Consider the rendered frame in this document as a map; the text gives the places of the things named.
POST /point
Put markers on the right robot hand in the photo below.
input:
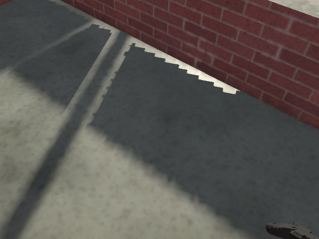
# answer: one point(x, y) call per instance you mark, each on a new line
point(289, 231)

